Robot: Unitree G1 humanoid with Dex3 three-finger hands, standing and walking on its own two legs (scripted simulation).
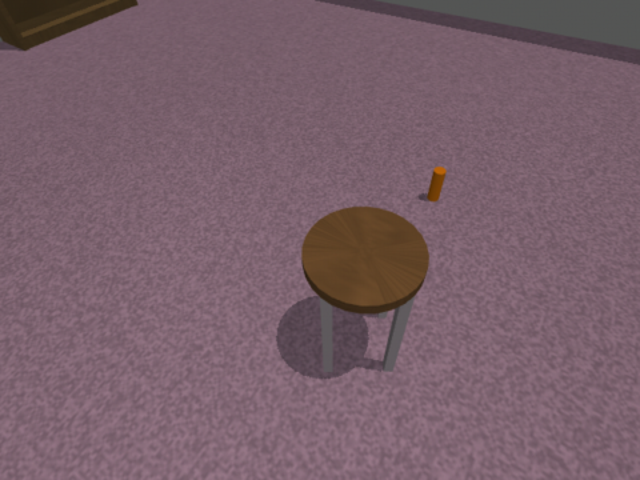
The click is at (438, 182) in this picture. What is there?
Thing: slim round
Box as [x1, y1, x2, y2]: [427, 167, 445, 201]
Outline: 442,167 436,167 433,172 427,196 428,199 432,201 437,200 445,173 445,169
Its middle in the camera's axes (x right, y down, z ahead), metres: +0.53 -0.25 +1.72
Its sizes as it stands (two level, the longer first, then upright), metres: 0.051 0.051 0.160
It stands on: the floor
